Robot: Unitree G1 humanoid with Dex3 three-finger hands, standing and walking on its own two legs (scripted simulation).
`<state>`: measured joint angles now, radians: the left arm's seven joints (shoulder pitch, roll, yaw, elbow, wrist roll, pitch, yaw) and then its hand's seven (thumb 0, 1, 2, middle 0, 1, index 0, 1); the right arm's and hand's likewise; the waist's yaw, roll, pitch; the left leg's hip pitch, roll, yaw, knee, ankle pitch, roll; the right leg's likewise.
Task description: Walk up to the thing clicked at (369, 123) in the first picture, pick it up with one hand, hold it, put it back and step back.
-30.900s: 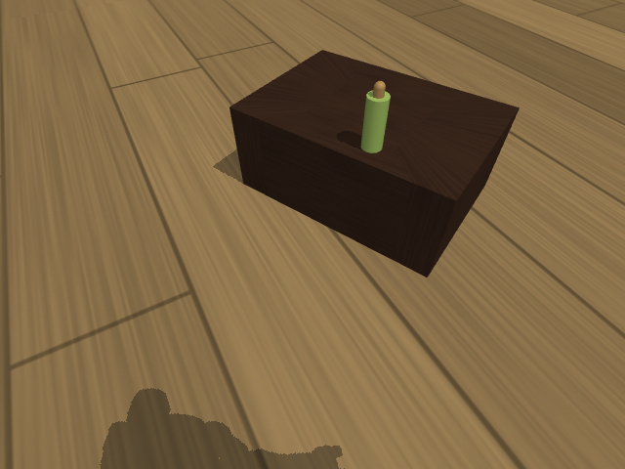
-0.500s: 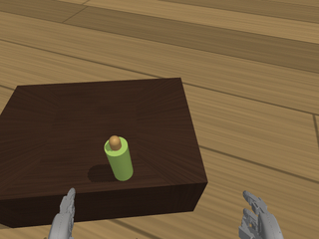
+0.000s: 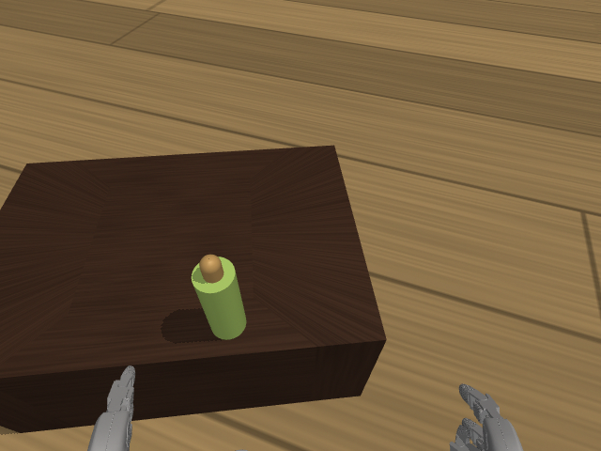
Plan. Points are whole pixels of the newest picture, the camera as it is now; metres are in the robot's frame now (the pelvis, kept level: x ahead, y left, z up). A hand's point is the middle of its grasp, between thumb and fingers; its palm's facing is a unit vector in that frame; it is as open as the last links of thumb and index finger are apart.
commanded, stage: home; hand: left
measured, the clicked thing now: (219, 295) +0.45 +0.16 -0.17
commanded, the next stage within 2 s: stand in 0.28 s
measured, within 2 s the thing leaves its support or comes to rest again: neither
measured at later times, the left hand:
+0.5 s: hand out of the picture +0.14 +0.21 -0.09, palm faces -0.04 -0.93 -0.36, open 16.9 cm
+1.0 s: hand out of the picture +0.04 +0.26 -0.10, palm faces +0.00 -0.94 -0.35, open 7.7 cm
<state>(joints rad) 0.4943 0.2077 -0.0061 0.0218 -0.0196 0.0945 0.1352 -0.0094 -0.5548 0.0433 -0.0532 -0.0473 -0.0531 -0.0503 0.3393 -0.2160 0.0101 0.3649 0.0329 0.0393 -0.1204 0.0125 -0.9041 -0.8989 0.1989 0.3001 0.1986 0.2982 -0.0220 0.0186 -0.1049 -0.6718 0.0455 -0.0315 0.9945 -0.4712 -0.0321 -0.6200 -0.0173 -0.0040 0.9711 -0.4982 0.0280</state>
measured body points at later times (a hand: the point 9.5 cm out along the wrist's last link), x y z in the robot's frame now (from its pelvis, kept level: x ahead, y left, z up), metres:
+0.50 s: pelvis -0.01 +0.00 +0.01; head +0.02 +0.00 +0.46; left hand +0.14 +0.26 -0.06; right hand +0.15 -0.26 -0.09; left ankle +0.02 +0.14 -0.68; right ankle +0.00 -0.14 -0.68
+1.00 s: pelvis +0.00 +0.01 +0.06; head +0.00 +0.01 +0.51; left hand +0.04 +0.31 -0.08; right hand +0.06 -0.27 -0.08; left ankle +0.02 +0.14 -0.68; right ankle +0.00 -0.14 -0.68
